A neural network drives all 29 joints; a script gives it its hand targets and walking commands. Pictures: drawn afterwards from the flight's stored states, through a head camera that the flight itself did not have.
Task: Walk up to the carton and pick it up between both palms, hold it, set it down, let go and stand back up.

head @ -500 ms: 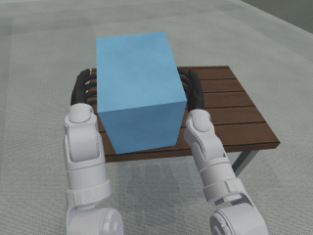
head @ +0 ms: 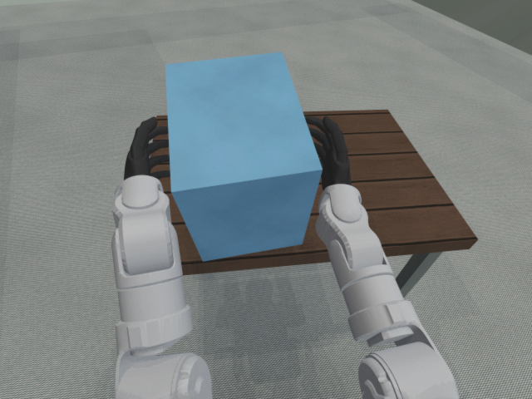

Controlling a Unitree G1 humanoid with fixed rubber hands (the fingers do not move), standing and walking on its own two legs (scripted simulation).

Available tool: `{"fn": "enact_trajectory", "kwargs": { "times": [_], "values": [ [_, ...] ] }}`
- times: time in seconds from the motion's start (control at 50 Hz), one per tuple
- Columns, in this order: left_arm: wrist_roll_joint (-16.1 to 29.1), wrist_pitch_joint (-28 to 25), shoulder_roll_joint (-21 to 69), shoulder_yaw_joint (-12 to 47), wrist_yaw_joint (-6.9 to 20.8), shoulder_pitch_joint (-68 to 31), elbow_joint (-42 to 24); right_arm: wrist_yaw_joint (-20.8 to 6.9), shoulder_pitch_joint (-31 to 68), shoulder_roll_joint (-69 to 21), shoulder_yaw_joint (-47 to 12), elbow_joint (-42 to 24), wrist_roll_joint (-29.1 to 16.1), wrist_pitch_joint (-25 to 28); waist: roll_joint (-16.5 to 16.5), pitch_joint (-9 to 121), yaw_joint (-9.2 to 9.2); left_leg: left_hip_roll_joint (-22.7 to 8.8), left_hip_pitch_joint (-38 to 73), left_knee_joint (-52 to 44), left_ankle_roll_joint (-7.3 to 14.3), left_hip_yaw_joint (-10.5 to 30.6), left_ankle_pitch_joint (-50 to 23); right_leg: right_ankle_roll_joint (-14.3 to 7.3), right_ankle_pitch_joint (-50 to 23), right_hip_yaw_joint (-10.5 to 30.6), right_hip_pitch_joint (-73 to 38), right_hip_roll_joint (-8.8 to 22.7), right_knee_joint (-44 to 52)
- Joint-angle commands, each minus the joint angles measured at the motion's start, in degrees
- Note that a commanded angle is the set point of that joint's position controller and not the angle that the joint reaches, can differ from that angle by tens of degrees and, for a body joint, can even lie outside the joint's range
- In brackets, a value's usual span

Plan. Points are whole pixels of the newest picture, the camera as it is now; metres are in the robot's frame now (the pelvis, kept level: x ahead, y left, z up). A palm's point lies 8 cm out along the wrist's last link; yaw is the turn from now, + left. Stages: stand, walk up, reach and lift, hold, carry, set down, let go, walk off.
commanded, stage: hold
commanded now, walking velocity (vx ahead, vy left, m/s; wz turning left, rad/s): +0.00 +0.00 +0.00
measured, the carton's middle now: (240, 162) +0.43 +0.00 +0.13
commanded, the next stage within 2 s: none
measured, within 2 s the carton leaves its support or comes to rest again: neither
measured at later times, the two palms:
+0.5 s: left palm (142, 176) +0.36 +0.13 +0.18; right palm (335, 178) +0.35 -0.12 +0.17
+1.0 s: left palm (145, 166) +0.37 +0.13 +0.19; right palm (336, 175) +0.36 -0.13 +0.17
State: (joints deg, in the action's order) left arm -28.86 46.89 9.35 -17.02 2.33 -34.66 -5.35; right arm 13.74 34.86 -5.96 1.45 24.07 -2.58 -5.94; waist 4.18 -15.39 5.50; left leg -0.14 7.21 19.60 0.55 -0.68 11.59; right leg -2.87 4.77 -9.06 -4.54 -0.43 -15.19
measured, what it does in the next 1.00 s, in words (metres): stands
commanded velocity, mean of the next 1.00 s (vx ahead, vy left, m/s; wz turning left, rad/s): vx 0.00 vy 0.00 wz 0.00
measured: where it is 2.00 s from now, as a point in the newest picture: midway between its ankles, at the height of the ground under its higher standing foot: outside the picture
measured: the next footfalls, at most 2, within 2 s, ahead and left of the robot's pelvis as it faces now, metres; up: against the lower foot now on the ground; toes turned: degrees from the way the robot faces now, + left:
none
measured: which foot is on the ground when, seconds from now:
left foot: down 0.00-1.00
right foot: down 0.00-1.00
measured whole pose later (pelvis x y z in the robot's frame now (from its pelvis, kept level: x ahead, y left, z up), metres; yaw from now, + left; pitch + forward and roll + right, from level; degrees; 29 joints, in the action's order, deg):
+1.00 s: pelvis +0.00 -0.01 +0.00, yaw +0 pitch -15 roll +0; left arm -28.3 44.4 7.2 -18.7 3.4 -38.8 0.8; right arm 16.0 35.9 -7.5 2.9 26.7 -3.2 -5.9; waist 5.3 -13.8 4.9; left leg -0.4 7.2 18.2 0.1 -0.9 10.6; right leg -3.2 4.6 -8.9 -3.8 -0.7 -15.2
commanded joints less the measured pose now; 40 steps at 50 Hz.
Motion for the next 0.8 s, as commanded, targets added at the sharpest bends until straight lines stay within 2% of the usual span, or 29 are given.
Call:
{"fn": "enact_trajectory", "kwargs": {
  "times": [0.0,0.32,0.34,0.36,0.42,0.44,0.48,0.5,0.52,0.62,0.64,0.68,0.74,0.78],
  "values": [
    [8.56,-3.31,17.65,20.89,7.43,-28.31,-4.47,-7.73,34.12,-17.79,-17.14,-11.89,-1.03,2.72,-4.28,27.22,0.53,-0.27,-9.07,-4.62,0.23,-3.25,-10.34,2.93,-4.83,0.26,-17.42,0.76,-0.56],
    [8.5,-3.59,17.26,20.1,7.47,-29.07,-3.97,-7.7,34.31,-18.4,-16.73,-11.37,-0.55,2.75,-3.85,27.46,0.47,0.02,-9.78,-4.91,0.6,-3.33,-8.36,3.33,-4.99,0.42,-17.91,1.3,-0.46],
    [11.36,-4.82,16.94,21.48,8.62,-29.66,-3.45,-6.84,31.42,-21.66,-19.8,-12.07,-3.31,2.44,-1.6,29.73,-0.4,1.06,-7.37,-4.65,1.75,-3.56,-11.95,5.52,-10.54,0.78,-17.93,1.2,-1.19],
    [11.24,-5.04,17.22,22.57,8.97,-29.8,-4.5,-6.14,32.14,-22.4,-21.73,-13.01,-4.19,2.11,-1.77,31.95,-0.41,1.28,-5.84,-4.34,1.82,-3.55,-15.31,5.79,-13.97,0.91,-19.21,0.67,-1.56],
    [10.98,-5.22,17.3,23.11,9.21,-31.16,-4.0,-5.4,32.24,-21.79,-21.28,-12.26,-4.12,1.02,-3.65,30.28,-0.02,1.11,-5.54,-5.0,1.06,-3.41,-15.09,5.67,-11.34,1.07,-17.15,0.28,-0.56],
    [10.86,-5.07,17.7,22.79,9.19,-33.15,-3.54,-5.63,34.5,-21.19,-20.48,-12.15,-3.72,1.21,-4.75,30.57,-0.27,1.0,-6.02,-5.02,0.96,-3.51,-12.98,5.23,-8.08,0.74,-15.95,0.29,-0.48],
    [9.33,-4.59,18.19,20.87,9.5,-32.17,-0.32,-6.22,33.35,-20.47,-18.21,-8.79,-2.16,1.0,-4.72,25.87,-0.1,0.69,-6.52,-6.51,0.91,-3.56,-8.37,5.0,-2.93,0.02,-13.25,0.04,0.41],
    [9.38,-4.64,18.12,20.25,9.47,-35.32,0.08,-6.6,36.53,-20.08,-16.92,-8.28,-1.77,1.43,-5.59,26.13,-0.39,0.35,-8.06,-6.6,0.96,-3.58,-5.82,4.73,0.14,0.0,-13.1,0.2,0.34],
    [9.5,-5.02,18.58,20.76,9.35,-34.53,0.49,-6.94,35.8,-20.3,-16.32,-7.68,-1.46,1.85,-5.95,26.01,-0.24,0.04,-9.25,-7.17,0.96,-3.59,-4.8,4.8,0.91,-0.24,-13.44,0.17,0.31],
    [9.66,-4.53,19.5,20.29,9.55,-32.6,1.87,-6.51,36.56,-21.18,-16.87,-9.54,-2.01,1.93,-3.52,27.75,0.25,0.56,-6.76,-5.9,1.41,-3.63,-8.05,5.12,-3.96,0.0,-15.17,0.0,0.0],
    [10.22,-4.85,19.48,21.21,9.47,-34.1,-0.14,-6.44,37.86,-21.41,-17.26,-10.8,-2.56,2.25,-3.81,30.06,0.16,0.53,-6.44,-5.52,1.23,-3.5,-8.95,5.06,-4.22,-0.01,-15.84,-0.13,-0.31],
    [9.16,-4.48,18.36,19.06,9.9,-33.45,3.06,-6.35,35.59,-20.43,-15.91,-6.31,-1.42,1.07,-3.54,25.18,0.14,0.72,-8.25,-7.15,1.61,-3.83,-5.12,5.23,-1.5,-0.23,-15.04,-0.08,0.69],
    [7.58,-4.93,19.07,16.55,10.2,-32.95,5.88,-6.88,36.69,-20.68,-14.82,-5.28,-0.04,1.85,-3.31,23.01,-0.69,0.55,-10.31,-8.13,1.64,-4.1,-1.84,4.91,2.06,-0.31,-14.67,0.1,0.84],
    [8.28,-5.63,19.07,16.87,9.96,-34.98,5.74,-7.31,38.83,-21.36,-14.55,-6.57,-0.06,2.75,-3.39,24.96,-1.33,0.67,-10.54,-8.13,1.9,-4.32,-2.69,5.08,1.73,-0.35,-13.86,0.1,0.61]
  ]
}}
